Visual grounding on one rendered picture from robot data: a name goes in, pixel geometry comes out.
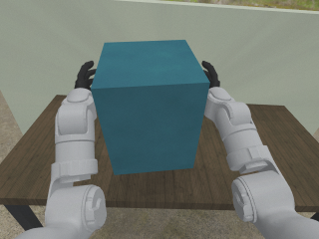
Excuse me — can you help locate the robot left forearm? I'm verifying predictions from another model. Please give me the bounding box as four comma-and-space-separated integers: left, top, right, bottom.
45, 88, 98, 224

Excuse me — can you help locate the carton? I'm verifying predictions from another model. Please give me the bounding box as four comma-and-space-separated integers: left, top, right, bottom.
91, 40, 210, 175

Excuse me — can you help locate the table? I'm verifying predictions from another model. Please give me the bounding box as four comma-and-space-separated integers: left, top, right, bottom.
0, 95, 319, 231

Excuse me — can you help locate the left robot upper arm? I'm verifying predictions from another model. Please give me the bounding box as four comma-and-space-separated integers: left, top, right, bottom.
14, 184, 107, 239

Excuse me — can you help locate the right robot upper arm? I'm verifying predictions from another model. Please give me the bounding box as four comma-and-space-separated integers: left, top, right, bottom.
231, 170, 319, 239

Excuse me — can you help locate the left robot hand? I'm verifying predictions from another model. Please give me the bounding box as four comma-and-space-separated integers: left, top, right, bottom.
74, 61, 97, 91

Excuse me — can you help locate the robot right forearm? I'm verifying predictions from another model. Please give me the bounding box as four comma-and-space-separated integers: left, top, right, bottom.
204, 87, 295, 208

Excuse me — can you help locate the right robot hand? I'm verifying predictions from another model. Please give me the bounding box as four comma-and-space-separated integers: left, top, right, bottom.
201, 61, 220, 89

